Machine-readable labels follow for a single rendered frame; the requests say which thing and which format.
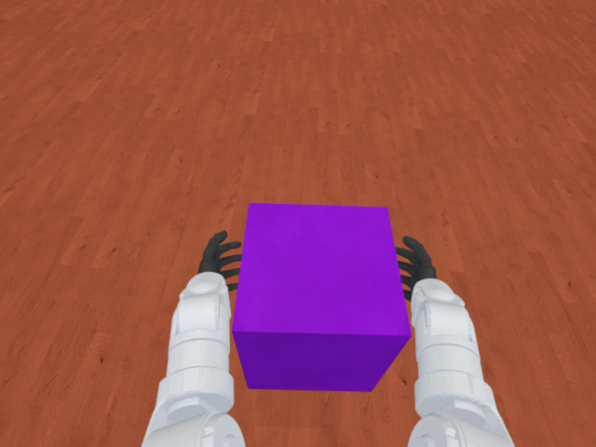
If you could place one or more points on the right robot upper arm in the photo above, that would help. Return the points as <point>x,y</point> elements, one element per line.
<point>446,430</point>

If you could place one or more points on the right robot forearm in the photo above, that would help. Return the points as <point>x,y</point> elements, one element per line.
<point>450,378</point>

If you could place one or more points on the right robot hand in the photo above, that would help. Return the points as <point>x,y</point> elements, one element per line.
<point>421,267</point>

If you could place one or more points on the left robot hand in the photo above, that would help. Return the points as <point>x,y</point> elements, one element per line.
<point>212,263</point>

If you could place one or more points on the left robot upper arm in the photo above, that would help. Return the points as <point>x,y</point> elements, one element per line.
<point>210,429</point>

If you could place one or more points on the left robot forearm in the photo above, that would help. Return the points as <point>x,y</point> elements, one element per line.
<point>198,378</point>

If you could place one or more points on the carton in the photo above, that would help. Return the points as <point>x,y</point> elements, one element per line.
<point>320,304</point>

